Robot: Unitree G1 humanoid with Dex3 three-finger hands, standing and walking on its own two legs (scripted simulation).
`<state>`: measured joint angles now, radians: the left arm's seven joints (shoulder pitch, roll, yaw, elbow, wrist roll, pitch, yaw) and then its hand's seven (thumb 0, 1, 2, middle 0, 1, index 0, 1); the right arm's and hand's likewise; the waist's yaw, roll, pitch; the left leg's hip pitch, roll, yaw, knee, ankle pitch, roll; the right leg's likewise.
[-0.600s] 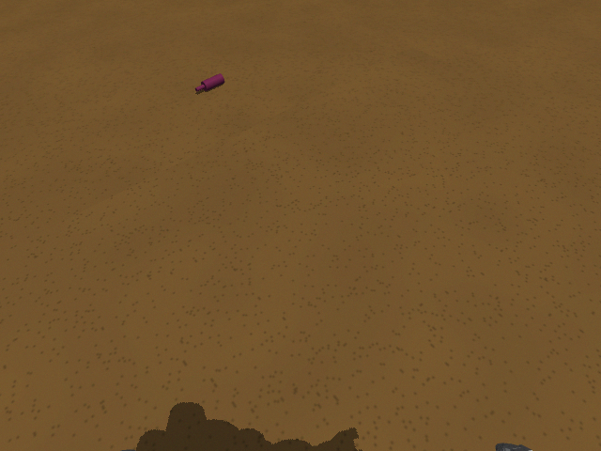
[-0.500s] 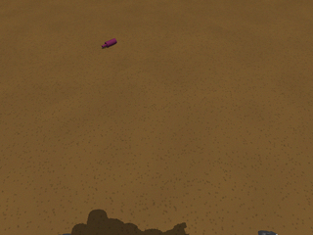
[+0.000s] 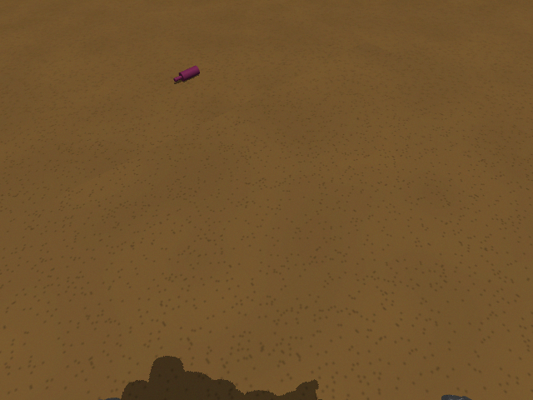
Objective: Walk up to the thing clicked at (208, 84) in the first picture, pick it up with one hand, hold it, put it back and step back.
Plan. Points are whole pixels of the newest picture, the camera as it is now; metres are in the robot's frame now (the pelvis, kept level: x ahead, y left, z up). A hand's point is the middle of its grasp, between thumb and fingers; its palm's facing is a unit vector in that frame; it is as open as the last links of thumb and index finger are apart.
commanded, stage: stand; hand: left
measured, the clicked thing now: (186, 74) +2.21 +0.60 -0.75
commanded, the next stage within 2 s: walk up in 0.52 s
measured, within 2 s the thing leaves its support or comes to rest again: neither
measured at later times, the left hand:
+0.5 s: hand out of the picture +0.07 +0.25 -0.15, palm faces -0.03 -0.94 -0.34, open 7.4 cm
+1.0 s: hand (55, 390) +0.16 +0.40 -0.18, palm faces +0.23 -0.92 -0.32, open 7.4 cm
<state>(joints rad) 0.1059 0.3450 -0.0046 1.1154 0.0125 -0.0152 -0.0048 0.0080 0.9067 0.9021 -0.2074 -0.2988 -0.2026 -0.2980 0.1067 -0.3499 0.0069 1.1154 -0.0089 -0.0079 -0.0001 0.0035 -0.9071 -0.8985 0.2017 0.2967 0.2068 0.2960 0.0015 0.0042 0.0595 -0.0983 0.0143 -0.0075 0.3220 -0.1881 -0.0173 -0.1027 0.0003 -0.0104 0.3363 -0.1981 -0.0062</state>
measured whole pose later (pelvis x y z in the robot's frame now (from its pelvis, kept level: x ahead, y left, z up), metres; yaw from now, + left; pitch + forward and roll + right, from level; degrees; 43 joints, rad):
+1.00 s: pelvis +0.13 +0.09 -0.03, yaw +15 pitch -3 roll +2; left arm 0.15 0.52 0.09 0.99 0.04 -0.01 -0.11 0.01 0.91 0.90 -0.20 -0.30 -0.20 -0.30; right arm 0.27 -0.44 -0.08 0.92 0.01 -0.08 0.06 0.00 -0.91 -0.90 0.20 0.30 0.21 0.30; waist 0.01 -0.15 0.00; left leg -0.30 0.02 0.12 0.63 -0.28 0.03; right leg -0.39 -0.09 -0.01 1.15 -0.38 -0.03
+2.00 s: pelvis +0.76 +0.16 -0.02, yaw +31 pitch -2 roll +2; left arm 0.25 0.46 0.08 0.87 0.03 0.00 -0.12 0.01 0.91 0.90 -0.21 -0.30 -0.20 -0.30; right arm 0.30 -0.41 -0.03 0.84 0.00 -0.13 0.00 0.00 -0.90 -0.90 0.21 0.30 0.21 0.30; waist 0.02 -0.13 0.07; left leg -0.25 0.03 0.11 0.58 -0.29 0.01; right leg -0.55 -0.13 0.05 1.07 -0.34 -0.01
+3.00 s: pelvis +1.33 +0.13 -0.05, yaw +36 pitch -2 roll +0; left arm 0.24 0.48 0.12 0.85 0.05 0.00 -0.13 0.01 0.91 0.90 -0.21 -0.30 -0.20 -0.30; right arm 0.33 -0.50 -0.07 0.94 -0.02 -0.09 -0.02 0.00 -0.90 -0.90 0.21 0.30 0.21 0.30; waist 0.00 -0.02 0.02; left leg -0.29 0.22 0.01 0.82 -0.48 0.01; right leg -0.46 -0.12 -0.04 0.77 -0.27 0.03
